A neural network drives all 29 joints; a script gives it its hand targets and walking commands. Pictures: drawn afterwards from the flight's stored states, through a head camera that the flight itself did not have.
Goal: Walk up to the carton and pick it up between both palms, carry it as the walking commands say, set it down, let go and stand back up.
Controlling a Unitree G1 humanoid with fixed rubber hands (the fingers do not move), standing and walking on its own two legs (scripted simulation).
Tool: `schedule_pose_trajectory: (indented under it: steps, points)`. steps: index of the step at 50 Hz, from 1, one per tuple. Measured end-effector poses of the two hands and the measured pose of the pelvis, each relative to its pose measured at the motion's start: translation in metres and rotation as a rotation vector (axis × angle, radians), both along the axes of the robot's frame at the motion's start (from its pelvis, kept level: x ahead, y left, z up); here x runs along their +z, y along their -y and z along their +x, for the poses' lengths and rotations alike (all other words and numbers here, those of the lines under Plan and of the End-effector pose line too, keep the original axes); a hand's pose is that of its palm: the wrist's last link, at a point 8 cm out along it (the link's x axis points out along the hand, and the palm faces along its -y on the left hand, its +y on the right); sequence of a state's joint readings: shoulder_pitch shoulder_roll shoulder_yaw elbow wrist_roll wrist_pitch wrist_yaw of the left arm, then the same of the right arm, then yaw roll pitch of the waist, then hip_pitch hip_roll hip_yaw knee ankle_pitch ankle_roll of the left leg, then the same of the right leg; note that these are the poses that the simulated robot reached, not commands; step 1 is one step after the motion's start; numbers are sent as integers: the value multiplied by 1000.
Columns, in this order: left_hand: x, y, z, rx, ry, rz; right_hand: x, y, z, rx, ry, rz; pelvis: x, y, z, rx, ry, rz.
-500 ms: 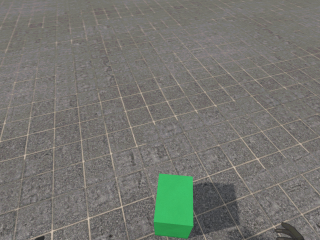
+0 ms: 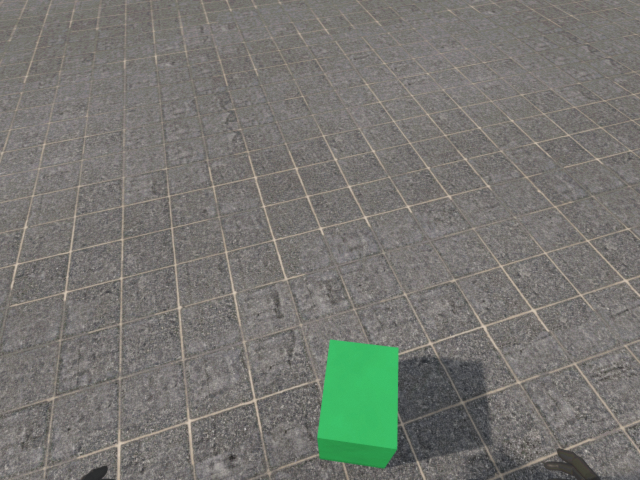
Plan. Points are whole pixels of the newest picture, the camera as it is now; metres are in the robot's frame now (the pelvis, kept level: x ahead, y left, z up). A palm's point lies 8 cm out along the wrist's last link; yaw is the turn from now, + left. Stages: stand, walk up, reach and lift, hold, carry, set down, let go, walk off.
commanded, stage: walk up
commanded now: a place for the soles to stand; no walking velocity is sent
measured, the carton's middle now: (357, 405) +0.40 -0.06 -0.64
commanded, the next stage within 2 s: reach and lift in 1.70 s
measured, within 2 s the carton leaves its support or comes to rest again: neither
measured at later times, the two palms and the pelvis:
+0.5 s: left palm out of the picture +0.08 +0.33 -0.09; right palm out of the picture +0.11 -0.30 -0.10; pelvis +0.00 +0.00 +0.01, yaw -1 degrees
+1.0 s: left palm out of the picture +0.04 +0.34 -0.09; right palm out of the picture +0.05 -0.28 -0.11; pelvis -0.05 +0.02 +0.00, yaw -5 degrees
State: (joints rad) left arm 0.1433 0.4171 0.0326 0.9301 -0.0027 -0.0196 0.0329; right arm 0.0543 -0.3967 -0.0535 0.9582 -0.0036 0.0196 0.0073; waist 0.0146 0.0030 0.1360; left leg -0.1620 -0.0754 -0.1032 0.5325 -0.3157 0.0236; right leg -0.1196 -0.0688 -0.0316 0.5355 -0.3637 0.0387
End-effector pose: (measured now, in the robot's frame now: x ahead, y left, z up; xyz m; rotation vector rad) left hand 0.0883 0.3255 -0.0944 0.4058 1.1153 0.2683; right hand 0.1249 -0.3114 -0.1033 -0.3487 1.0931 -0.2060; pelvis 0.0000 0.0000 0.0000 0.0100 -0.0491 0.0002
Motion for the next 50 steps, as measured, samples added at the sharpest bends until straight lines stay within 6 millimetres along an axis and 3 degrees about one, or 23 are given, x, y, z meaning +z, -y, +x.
schedule_pose_trajectory:
  steps: [7,14,30,42,50]
  points:
    - [-2,-3,-3,27,-9,-4,5,-7,19,-4,32,4,2,-2,2,-4,3,-4]
    - [-2,-1,-4,35,-4,-10,8,-11,18,-18,40,10,4,-4,2,-6,8,-4]
    - [3,-2,-21,30,-20,14,2,-4,-25,-68,-15,22,6,-4,-11,-21,12,-8]
    - [0,-39,-45,1,-64,70,3,-14,-57,-67,-23,7,-1,-22,-39,-61,25,8]
    - [2,-14,-44,-68,-47,31,-5,-30,-73,-110,16,76,3,-22,-53,-86,27,-9]
